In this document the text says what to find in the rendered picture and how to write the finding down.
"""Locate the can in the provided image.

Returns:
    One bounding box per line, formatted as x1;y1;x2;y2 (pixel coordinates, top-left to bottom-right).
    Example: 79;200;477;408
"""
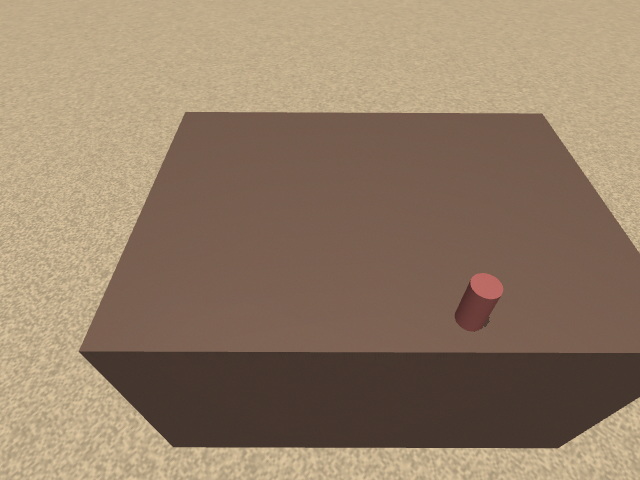
455;273;503;331

